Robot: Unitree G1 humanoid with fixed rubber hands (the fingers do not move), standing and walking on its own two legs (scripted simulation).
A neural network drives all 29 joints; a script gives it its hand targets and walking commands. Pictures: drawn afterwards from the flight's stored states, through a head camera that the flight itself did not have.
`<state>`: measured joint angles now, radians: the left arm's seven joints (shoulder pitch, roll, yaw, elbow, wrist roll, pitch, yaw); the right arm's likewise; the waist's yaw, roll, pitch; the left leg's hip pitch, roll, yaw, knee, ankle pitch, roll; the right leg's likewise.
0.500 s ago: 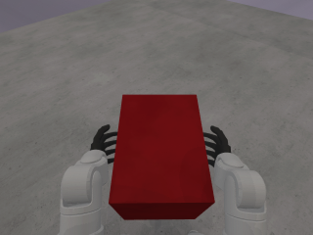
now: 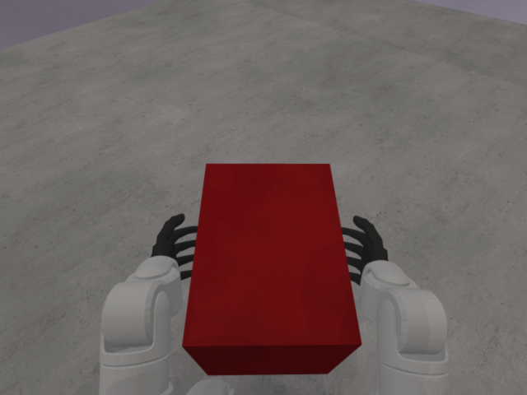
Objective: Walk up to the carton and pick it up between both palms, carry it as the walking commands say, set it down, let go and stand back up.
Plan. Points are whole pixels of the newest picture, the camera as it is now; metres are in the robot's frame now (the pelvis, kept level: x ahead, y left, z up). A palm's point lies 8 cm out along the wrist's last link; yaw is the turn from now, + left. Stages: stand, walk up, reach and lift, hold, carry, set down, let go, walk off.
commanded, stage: carry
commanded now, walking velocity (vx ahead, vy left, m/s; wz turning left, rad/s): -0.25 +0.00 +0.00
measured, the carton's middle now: (268, 271) +0.30 +0.01 +0.04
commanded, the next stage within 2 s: none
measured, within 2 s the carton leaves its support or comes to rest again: neither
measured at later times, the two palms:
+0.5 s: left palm out of the picture +0.07 +0.13 +0.10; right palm out of the picture +0.07 -0.14 +0.09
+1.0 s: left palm out of the picture -0.06 +0.19 +0.10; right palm out of the picture -0.04 -0.08 +0.10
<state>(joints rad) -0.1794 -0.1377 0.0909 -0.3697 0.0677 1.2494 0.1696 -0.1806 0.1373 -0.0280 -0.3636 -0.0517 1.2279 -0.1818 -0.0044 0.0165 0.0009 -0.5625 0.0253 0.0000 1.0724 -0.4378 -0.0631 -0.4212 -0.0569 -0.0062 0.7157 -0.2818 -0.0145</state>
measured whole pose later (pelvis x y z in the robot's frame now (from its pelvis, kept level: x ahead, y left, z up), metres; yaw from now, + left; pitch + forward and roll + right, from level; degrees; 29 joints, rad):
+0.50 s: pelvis -0.19 +0.00 +0.00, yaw -1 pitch -1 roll +1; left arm -0.16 -0.13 0.08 -0.38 0.07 1.25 0.17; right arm -0.16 0.13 -0.02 -0.38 -0.05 1.23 -0.18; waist 0.00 0.01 -0.03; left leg -0.48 0.06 0.01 0.70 -0.31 -0.06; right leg -0.33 -0.03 -0.01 0.74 -0.42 0.00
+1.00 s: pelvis -0.31 +0.03 -0.01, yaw +4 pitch -1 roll +3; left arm -0.16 -0.14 0.08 -0.38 0.07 1.24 0.17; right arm -0.16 0.13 -0.02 -0.38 -0.05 1.23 -0.18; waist 0.00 -0.03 -0.04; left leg -0.43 0.00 0.03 0.82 -0.39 -0.02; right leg -0.49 -0.15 -0.03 0.69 -0.19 0.05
